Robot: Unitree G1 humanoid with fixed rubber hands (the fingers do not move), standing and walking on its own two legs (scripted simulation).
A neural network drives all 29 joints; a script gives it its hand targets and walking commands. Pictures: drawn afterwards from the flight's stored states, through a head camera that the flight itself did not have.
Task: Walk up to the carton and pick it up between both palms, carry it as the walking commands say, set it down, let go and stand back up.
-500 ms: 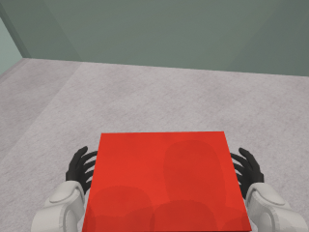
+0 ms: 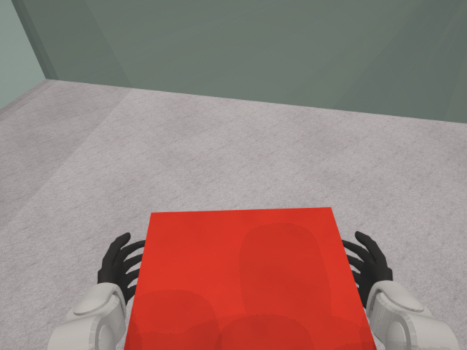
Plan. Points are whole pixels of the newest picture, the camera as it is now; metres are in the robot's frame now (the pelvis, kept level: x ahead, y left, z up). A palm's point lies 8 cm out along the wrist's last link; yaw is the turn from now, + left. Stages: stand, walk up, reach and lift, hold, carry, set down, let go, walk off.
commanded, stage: carry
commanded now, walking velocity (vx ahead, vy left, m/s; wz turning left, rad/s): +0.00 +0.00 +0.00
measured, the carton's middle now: (243, 300) +0.23 +0.01 +0.02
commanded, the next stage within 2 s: none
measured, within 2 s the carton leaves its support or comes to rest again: neither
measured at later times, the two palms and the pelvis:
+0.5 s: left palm out of the picture +0.12 +0.16 +0.09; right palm out of the picture +0.11 -0.21 +0.09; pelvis -0.11 -0.02 -0.01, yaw -1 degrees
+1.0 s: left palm out of the picture +0.08 +0.18 +0.08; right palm out of the picture +0.07 -0.19 +0.09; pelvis -0.15 -0.01 -0.01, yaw +1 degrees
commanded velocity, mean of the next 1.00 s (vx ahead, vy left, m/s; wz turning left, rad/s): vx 0.00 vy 0.00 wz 0.00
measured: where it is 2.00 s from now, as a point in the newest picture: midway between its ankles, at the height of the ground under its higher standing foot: outside the picture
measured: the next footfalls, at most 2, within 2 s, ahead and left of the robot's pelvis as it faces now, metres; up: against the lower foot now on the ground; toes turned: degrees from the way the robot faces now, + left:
right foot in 0.16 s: -0.02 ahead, -0.14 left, +0.00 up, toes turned -7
left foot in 1.38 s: -0.06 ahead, +0.09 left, -0.01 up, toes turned +5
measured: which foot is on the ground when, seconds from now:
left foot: down 0.00-1.00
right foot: up 0.00-0.14, down 0.16-1.00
